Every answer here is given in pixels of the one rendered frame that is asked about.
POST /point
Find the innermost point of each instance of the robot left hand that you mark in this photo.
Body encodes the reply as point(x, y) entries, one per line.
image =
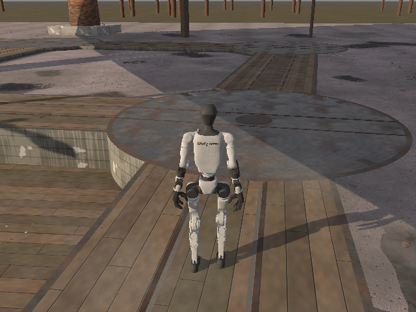
point(177, 200)

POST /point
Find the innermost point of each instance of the robot right hand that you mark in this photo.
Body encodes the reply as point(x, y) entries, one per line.
point(240, 200)

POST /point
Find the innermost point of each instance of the left robot upper arm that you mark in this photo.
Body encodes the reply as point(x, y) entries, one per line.
point(185, 149)

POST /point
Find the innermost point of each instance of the left robot forearm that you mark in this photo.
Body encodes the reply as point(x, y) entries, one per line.
point(179, 178)

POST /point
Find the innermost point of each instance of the robot left thigh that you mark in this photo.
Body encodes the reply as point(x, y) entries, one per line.
point(192, 191)

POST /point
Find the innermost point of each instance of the right robot forearm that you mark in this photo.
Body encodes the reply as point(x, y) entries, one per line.
point(235, 175)

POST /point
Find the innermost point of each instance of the right robot upper arm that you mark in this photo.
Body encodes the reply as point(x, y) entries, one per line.
point(231, 150)

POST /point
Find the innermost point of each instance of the robot right shin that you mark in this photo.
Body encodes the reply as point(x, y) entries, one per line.
point(221, 237)

